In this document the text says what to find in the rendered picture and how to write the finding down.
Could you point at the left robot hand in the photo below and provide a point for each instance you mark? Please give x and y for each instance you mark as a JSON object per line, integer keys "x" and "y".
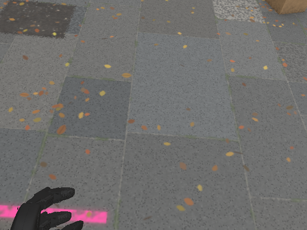
{"x": 29, "y": 216}

